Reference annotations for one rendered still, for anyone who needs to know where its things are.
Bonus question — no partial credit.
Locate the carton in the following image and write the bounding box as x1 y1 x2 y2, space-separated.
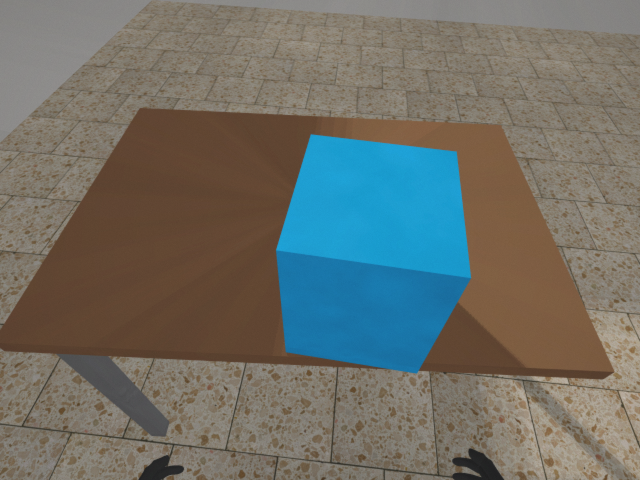
276 134 471 374

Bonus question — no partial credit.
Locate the table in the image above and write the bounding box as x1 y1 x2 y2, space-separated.
0 108 615 437

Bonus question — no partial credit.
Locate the robot left hand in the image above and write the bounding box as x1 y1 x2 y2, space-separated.
138 455 184 480

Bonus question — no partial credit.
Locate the robot right hand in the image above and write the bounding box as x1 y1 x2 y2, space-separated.
452 448 504 480

